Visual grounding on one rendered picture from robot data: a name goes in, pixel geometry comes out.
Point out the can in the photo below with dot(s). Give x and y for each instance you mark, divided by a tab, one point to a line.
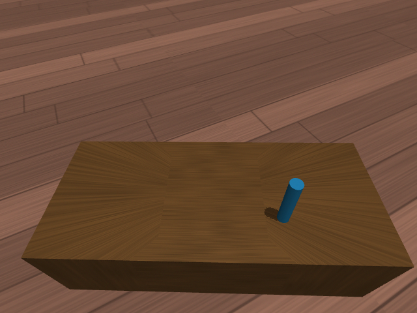
290	199

